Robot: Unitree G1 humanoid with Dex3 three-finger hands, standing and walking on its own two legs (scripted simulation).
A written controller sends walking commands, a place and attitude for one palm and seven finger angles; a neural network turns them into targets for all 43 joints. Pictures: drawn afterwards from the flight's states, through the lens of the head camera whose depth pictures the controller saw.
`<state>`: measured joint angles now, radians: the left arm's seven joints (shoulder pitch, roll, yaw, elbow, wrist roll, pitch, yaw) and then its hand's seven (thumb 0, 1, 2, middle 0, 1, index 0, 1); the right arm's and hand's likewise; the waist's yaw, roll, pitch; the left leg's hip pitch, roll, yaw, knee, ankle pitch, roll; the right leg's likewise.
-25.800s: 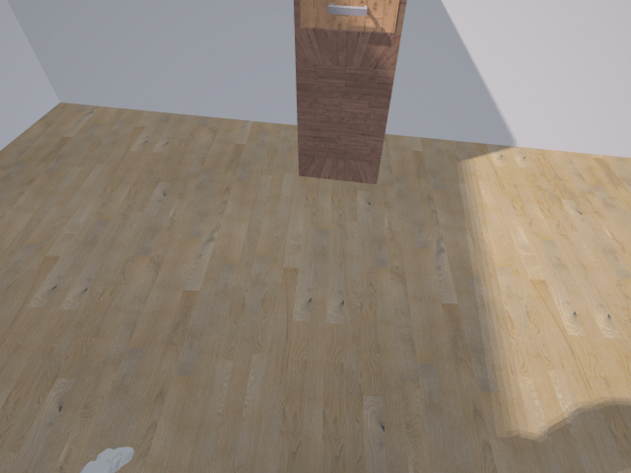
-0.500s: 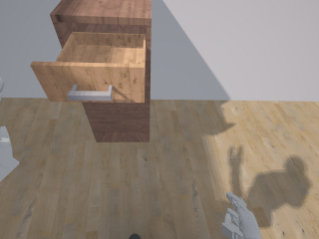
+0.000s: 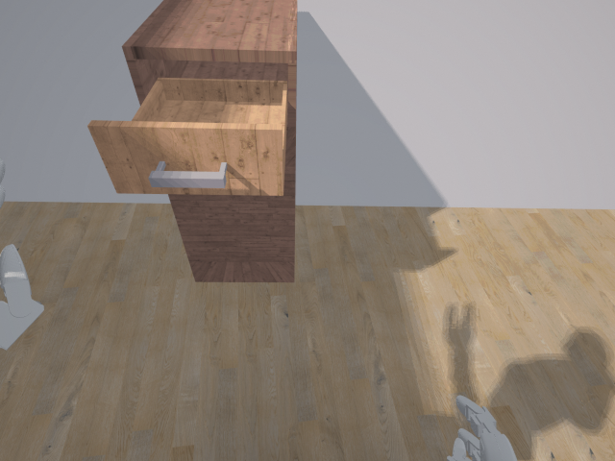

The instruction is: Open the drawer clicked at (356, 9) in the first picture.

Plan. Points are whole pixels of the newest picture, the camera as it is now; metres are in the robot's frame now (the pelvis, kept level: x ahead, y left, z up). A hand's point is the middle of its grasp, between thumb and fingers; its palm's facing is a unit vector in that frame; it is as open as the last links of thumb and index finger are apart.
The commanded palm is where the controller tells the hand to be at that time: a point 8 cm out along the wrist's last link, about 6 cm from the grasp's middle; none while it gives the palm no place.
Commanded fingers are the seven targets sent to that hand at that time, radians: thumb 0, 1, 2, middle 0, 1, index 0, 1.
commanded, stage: stop stepping back and stand still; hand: left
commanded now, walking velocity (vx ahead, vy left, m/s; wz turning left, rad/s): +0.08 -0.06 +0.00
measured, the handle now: (190, 172) +0.61 +0.25 +0.03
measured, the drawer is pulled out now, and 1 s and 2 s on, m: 0.29 0.29 0.29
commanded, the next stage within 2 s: let the arm hang, fingers relaxed in 0.20 s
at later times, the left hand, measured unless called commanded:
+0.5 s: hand (164, 447) +0.17 +0.20 -0.09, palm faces +0.04 -0.94 -0.34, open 7.4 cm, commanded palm none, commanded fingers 0.00 0.90 0.90 -0.20 -0.30 -0.20 -0.30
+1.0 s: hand out of the picture -0.01 +0.20 -0.15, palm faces +0.08 -0.95 -0.31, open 7.4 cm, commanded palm none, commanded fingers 0.00 0.90 0.90 -0.20 -0.30 -0.20 -0.30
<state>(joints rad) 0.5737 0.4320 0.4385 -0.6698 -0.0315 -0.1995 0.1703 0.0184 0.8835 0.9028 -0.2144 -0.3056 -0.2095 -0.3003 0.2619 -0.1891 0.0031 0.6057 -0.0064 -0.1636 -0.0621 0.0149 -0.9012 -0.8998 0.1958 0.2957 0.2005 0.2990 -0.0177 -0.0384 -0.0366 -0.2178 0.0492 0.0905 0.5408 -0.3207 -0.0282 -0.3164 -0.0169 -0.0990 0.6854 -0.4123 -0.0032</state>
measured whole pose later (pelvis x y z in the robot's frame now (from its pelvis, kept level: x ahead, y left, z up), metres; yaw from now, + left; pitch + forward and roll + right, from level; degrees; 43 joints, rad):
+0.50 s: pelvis -0.01 -0.01 -0.01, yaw +3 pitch +1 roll +3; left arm 0.24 0.25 0.06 0.43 0.03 0.07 0.01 0.01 0.90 0.90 -0.20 -0.30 -0.19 -0.30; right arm 0.19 -0.27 0.00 0.75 -0.05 -0.03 0.00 0.01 -0.90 -0.90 0.20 0.30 0.20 0.30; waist -0.05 0.01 0.03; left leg -0.35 -0.02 0.03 0.61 -0.28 0.00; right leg -0.42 -0.01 0.04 0.83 -0.45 0.01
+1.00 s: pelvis -0.02 -0.03 +0.01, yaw +4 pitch -2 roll +0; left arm 0.23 0.26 0.02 1.08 0.01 0.02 0.01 0.01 0.91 0.90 -0.20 -0.30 -0.20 -0.30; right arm 0.22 -0.24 -0.01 1.05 -0.02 0.02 -0.02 0.01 -0.90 -0.90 0.20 0.30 0.20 0.30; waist 0.01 0.04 0.06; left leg -0.18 -0.01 0.00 0.42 -0.21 0.01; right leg -0.19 0.05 -0.01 0.39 -0.17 -0.05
